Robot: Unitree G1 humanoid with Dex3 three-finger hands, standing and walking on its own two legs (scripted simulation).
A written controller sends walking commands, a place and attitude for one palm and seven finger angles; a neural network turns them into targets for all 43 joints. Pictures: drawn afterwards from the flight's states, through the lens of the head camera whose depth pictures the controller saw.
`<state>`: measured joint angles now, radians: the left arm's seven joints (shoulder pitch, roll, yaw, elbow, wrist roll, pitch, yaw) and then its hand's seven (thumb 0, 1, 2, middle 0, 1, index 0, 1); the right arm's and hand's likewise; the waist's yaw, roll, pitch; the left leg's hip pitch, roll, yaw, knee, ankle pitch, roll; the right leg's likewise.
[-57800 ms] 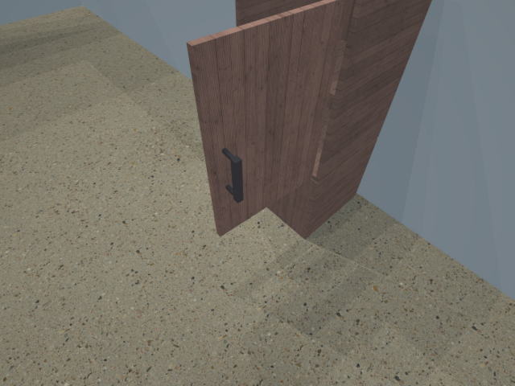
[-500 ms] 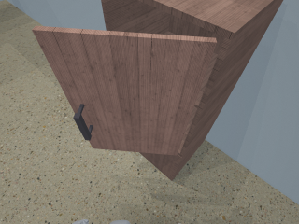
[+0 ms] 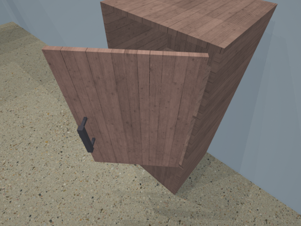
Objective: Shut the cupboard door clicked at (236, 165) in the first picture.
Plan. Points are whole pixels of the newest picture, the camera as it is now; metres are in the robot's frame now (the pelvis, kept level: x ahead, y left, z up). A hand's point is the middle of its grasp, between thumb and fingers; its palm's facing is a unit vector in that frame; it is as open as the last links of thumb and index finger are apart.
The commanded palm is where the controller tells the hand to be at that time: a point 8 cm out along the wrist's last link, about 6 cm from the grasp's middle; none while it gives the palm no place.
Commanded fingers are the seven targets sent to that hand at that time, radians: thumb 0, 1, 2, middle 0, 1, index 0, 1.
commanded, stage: come to a stop and stand still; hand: left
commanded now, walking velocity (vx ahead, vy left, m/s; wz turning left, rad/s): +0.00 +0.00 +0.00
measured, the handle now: (87, 135) +0.41 +0.27 -0.08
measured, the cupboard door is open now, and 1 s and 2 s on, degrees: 38 38 38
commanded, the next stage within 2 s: look again from close up in 0.46 s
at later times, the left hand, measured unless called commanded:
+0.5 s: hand out of the picture +0.02 +0.15 -0.18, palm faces +0.05 -0.98 -0.18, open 7.3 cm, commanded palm none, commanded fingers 0.00 0.90 0.90 -0.20 -0.30 -0.20 -0.30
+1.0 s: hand out of the picture +0.03 +0.19 -0.17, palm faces +0.02 -0.97 -0.23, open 7.3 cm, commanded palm none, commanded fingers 0.00 0.90 0.90 -0.20 -0.30 -0.20 -0.30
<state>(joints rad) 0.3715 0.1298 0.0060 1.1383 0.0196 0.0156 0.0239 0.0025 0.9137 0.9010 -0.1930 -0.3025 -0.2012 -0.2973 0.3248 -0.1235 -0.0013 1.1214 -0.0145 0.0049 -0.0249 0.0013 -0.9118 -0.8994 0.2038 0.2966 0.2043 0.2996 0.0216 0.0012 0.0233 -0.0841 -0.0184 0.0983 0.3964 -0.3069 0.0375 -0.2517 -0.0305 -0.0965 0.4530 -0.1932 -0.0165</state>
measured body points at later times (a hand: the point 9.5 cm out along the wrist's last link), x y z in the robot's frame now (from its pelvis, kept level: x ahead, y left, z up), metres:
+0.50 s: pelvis +0.04 -0.02 +0.00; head +0.06 -0.01 +0.45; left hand +0.02 +0.20 -0.16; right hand +0.01 -0.22 -0.16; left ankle -0.06 +0.09 -0.74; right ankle +0.03 -0.11 -0.74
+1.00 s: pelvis +0.01 +0.02 +0.00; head +0.02 +0.00 +0.44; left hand +0.03 +0.24 -0.16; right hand +0.00 -0.19 -0.17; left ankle -0.06 +0.09 -0.74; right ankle +0.03 -0.11 -0.74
